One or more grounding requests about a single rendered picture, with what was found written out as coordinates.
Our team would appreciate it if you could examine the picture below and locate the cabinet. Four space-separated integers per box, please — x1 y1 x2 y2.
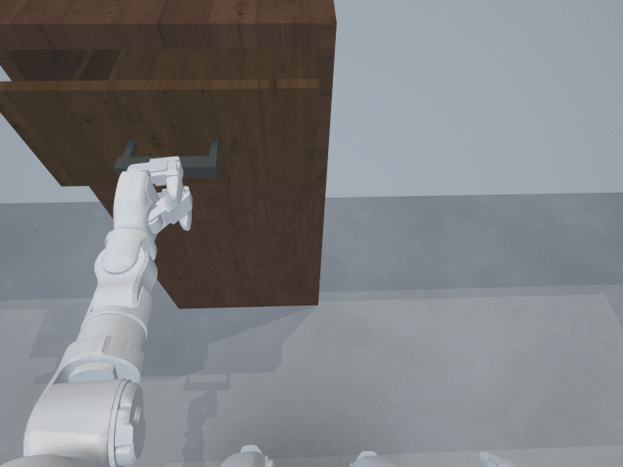
0 0 337 309

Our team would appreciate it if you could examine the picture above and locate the robot right shin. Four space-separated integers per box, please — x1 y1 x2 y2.
356 451 377 460

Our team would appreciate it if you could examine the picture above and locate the robot left shin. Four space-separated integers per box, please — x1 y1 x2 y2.
240 445 262 453

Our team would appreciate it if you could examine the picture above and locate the robot shin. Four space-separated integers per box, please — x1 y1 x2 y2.
356 451 377 460
240 445 262 453

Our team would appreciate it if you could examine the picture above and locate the handle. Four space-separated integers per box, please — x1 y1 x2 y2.
114 140 220 178

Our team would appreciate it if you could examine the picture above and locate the drawer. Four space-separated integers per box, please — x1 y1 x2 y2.
0 49 319 187

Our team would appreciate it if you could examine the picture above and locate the left robot upper arm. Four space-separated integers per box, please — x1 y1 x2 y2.
0 378 145 467

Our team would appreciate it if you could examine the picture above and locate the robot left hand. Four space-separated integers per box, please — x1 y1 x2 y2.
113 156 193 241

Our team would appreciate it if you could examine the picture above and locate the left robot forearm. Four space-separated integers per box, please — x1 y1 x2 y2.
23 228 158 457

